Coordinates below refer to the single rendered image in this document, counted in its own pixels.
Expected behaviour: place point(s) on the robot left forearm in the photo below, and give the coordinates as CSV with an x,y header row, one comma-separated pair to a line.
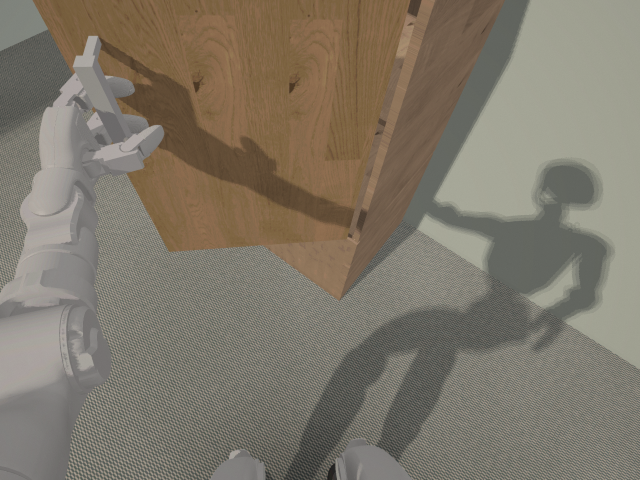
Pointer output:
x,y
58,264

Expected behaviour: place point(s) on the robot thigh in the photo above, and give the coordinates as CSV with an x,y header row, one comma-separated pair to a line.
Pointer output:
x,y
368,462
241,468

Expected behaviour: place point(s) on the handle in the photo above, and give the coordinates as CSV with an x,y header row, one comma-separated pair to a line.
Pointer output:
x,y
99,92

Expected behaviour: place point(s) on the robot right thigh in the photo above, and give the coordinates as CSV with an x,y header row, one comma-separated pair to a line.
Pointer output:
x,y
368,462

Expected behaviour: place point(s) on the left robot hand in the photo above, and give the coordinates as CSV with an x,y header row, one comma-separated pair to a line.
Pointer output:
x,y
65,138

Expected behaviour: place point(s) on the left robot upper arm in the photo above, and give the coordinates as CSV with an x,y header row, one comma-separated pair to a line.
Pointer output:
x,y
50,360

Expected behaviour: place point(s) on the cupboard door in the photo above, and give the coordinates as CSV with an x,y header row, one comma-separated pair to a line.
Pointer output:
x,y
269,108

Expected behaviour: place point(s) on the robot left thigh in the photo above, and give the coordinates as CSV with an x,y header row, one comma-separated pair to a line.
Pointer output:
x,y
241,468

